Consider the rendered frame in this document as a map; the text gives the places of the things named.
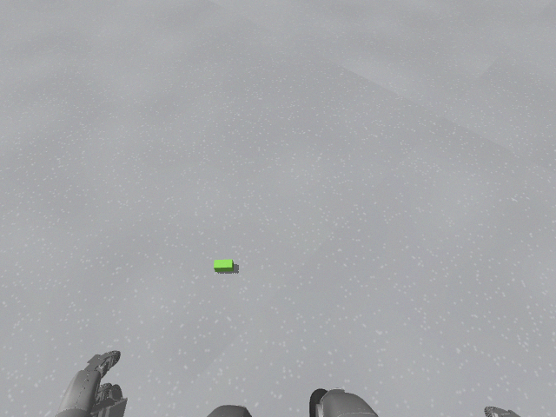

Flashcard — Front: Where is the right robot foot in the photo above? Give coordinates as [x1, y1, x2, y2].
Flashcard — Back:
[309, 388, 327, 417]

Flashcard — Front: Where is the small box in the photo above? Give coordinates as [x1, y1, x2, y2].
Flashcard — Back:
[214, 259, 234, 272]

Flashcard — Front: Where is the left robot hand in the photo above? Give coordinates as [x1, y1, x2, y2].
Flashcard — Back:
[57, 350, 128, 417]

